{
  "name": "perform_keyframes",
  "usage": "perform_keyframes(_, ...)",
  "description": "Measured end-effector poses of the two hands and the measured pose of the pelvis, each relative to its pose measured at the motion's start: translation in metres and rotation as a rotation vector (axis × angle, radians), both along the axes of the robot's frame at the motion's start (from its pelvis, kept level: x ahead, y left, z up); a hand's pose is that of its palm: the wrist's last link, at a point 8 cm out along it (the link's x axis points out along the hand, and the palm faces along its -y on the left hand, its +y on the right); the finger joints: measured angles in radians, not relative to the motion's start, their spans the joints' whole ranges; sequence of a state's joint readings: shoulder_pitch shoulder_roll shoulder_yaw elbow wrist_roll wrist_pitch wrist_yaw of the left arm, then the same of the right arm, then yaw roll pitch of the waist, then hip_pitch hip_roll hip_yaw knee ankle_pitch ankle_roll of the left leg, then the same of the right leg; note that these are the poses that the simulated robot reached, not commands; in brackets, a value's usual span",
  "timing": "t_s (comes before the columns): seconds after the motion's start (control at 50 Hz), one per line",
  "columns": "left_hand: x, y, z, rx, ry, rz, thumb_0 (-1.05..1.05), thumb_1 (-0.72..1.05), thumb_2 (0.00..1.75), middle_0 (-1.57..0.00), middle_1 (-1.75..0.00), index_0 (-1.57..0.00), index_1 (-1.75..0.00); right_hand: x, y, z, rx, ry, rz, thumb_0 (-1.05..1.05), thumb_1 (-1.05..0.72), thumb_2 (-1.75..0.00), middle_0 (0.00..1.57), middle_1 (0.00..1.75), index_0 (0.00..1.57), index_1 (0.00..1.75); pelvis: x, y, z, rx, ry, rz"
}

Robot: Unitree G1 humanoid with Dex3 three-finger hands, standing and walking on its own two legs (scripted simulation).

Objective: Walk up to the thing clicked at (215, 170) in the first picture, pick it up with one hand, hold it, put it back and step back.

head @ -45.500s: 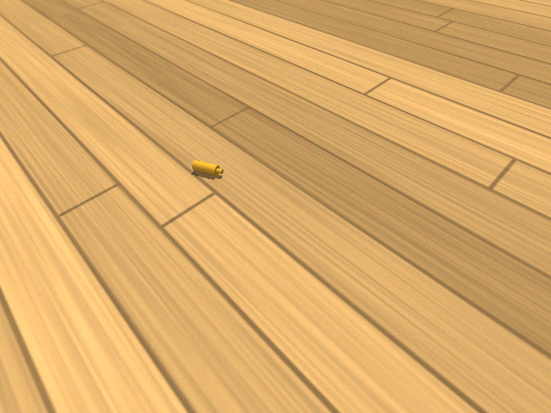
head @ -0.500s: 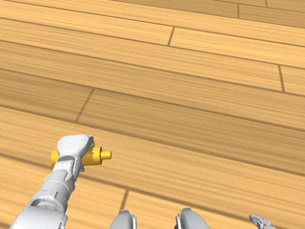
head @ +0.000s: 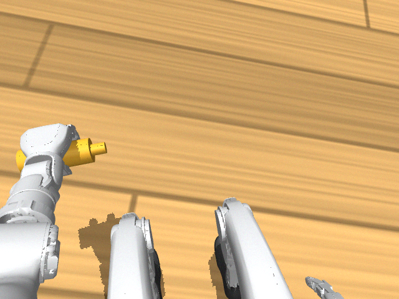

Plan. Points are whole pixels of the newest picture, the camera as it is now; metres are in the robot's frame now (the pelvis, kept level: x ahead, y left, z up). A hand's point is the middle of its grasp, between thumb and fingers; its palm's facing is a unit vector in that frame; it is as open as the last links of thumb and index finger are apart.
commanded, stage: crouch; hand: left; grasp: from above
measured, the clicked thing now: (65, 154) +0.46 +0.26 -0.16
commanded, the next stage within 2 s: lower in 1.00 s
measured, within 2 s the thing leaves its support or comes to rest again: neither
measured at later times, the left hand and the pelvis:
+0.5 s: hand (72, 162) +0.47 +0.28 -0.26, palm faces -0.46 -0.06 -0.89, open 8.5 cm; pelvis +0.00 +0.00 -0.10, yaw -3 degrees
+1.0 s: hand (78, 163) +0.48 +0.28 -0.31, palm faces -0.46 -0.06 -0.89, open 8.5 cm; pelvis -0.01 +0.00 -0.15, yaw -5 degrees
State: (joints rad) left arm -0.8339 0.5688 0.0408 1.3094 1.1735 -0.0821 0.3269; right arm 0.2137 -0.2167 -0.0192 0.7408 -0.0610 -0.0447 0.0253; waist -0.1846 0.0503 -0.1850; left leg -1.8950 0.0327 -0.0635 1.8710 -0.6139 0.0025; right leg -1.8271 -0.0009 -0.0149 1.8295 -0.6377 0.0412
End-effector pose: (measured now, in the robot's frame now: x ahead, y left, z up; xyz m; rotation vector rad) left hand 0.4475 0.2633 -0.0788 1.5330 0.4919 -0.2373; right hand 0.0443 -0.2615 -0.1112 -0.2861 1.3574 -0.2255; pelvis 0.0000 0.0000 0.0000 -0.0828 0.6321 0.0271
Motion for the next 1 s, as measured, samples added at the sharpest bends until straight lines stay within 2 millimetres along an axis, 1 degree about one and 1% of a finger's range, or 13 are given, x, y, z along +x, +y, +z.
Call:
perform_keyframes(0.08, 0.007, 0.005, -0.030, -0.002, -0.012, 0.000, 0.00, 0.23, 0.30, -0.77, -0.47, -0.82, -0.42, 0.008, -0.004, -0.023, -0.002, 0.011, 0.040, 0.01, -0.89, -0.89, 0.20, 0.30, 0.20, 0.30, 0.000, -0.002, -0.024, -0.009, 0.023, -0.001)
perform_keyframes(0.14, 0.011, 0.009, -0.049, -0.006, -0.013, 0.004, 0.00, 0.23, 0.30, -0.78, -0.46, -0.82, -0.41, 0.015, -0.008, -0.036, -0.006, 0.015, 0.064, 0.01, -0.89, -0.89, 0.20, 0.30, 0.20, 0.30, 0.001, -0.003, -0.039, -0.014, 0.032, -0.004)
perform_keyframes(0.24, 0.017, 0.013, -0.075, -0.012, -0.006, 0.011, 0.00, 0.22, 0.30, -0.79, -0.45, -0.84, -0.39, 0.023, -0.014, -0.052, -0.016, 0.017, 0.091, 0.01, -0.90, -0.89, 0.20, 0.30, 0.20, 0.30, 0.001, -0.003, -0.058, -0.022, 0.033, -0.008)
perform_keyframes(0.34, 0.020, 0.014, -0.095, -0.016, 0.006, 0.008, 0.00, 0.22, 0.29, -0.80, -0.43, -0.85, -0.38, 0.023, -0.018, -0.064, -0.021, 0.030, 0.098, 0.00, -0.90, -0.89, 0.20, 0.30, 0.20, 0.30, 0.001, -0.004, -0.073, -0.027, 0.030, -0.014)
perform_keyframes(0.46, 0.026, 0.016, -0.114, -0.021, 0.009, 0.009, 0.00, 0.22, 0.27, -0.81, -0.42, -0.86, -0.37, 0.012, -0.019, -0.077, -0.020, 0.063, 0.096, 0.00, -0.90, -0.89, 0.20, 0.30, 0.20, 0.30, -0.001, -0.003, -0.090, -0.032, 0.021, -0.021)
perform_keyframes(0.66, 0.032, 0.018, -0.144, -0.024, 0.015, 0.007, 0.00, 0.22, 0.25, -0.82, -0.41, -0.87, -0.35, -0.017, -0.014, -0.099, -0.005, 0.127, 0.081, 0.00, -0.90, -0.89, 0.20, 0.30, 0.20, 0.30, -0.006, -0.002, -0.118, -0.042, -0.001, -0.030)
perform_keyframes(0.76, 0.035, 0.018, -0.156, -0.023, 0.017, 0.008, 0.00, 0.23, 0.24, -0.82, -0.40, -0.87, -0.35, -0.029, -0.011, -0.109, 0.002, 0.150, 0.078, 0.00, -0.90, -0.89, 0.20, 0.30, 0.20, 0.30, -0.008, -0.003, -0.130, -0.045, -0.011, -0.035)
perform_keyframes(0.88, 0.038, 0.020, -0.169, -0.018, 0.019, 0.009, 0.00, 0.23, 0.24, -0.82, -0.39, -0.88, -0.34, -0.035, -0.010, -0.120, 0.009, 0.168, 0.085, 0.00, -0.90, -0.89, 0.20, 0.30, 0.20, 0.30, -0.009, -0.004, -0.141, -0.049, -0.021, -0.042)
perform_keyframes(1.0, 0.042, 0.021, -0.178, -0.018, 0.015, 0.012, 0.00, 0.22, 0.24, -0.83, -0.39, -0.88, -0.33, -0.034, -0.011, -0.127, 0.009, 0.175, 0.098, 0.00, -0.90, -0.89, 0.20, 0.30, 0.20, 0.30, -0.008, -0.005, -0.150, -0.053, -0.027, -0.048)
